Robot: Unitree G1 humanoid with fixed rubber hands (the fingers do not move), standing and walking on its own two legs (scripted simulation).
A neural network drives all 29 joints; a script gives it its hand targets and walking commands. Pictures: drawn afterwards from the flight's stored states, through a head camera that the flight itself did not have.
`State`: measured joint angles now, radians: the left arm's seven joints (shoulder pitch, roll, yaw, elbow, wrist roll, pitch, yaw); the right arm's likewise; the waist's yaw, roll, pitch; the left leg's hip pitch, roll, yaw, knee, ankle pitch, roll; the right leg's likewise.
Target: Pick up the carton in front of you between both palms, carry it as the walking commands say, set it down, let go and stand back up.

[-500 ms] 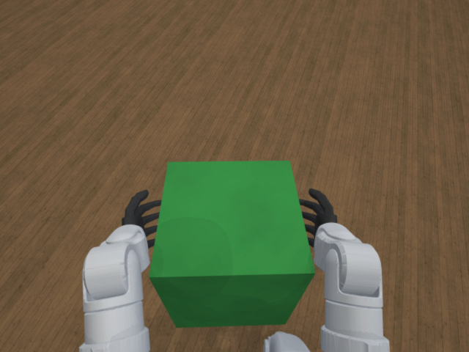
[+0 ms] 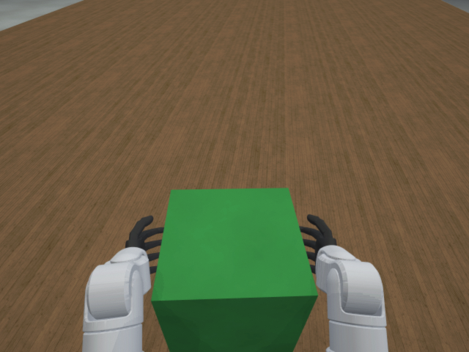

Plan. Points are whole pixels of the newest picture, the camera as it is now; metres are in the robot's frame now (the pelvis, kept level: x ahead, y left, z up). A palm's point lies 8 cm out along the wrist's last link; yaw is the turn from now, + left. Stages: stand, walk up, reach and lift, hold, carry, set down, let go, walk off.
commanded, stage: carry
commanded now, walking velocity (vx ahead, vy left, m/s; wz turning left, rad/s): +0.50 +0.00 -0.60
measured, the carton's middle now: (231, 276) +0.27 +0.01 +0.00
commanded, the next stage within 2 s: none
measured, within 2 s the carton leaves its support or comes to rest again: neither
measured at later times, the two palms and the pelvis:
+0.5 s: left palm (202, 144) +0.57 +0.08 +0.08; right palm (328, 174) +0.46 -0.19 +0.09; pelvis +0.28 +0.04 +0.01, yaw -22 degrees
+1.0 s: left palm (266, 100) +0.83 -0.09 +0.07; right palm (366, 123) +0.71 -0.37 +0.07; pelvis +0.53 -0.13 +0.01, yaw -22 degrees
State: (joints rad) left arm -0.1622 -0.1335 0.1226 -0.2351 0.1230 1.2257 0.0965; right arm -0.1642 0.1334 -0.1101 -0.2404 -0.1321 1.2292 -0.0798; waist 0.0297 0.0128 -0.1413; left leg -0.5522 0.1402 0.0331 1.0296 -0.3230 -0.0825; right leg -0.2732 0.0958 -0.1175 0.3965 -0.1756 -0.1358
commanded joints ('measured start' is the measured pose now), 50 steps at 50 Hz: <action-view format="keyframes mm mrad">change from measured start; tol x32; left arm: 1 -576 -926 -740 -122 -474 -16 -288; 50 -390 -1002 -743 -174 -436 -90 -279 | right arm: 1 -522 951 704 -89 407 -32 236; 50 -427 979 778 -195 436 -89 252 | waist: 1 -21 -82 -163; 12 -10 -138 -174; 16 -44 337 -350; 50 -16 -151 -186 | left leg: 1 -29 -2 26 -189 78 -29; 13 378 -97 120 -698 250 6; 16 872 397 -567 -756 150 232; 24 550 246 16 -878 93 152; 36 630 147 348 -505 824 43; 40 -145 -42 74 294 -205 1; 50 -161 -7 60 -114 161 84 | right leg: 1 100 -273 308 -241 -48 -102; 12 250 -221 279 7 409 -25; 18 -464 -168 138 808 -240 85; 36 2 -32 -175 29 92 50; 39 650 -507 586 -120 101 -141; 50 444 -419 10 -214 283 26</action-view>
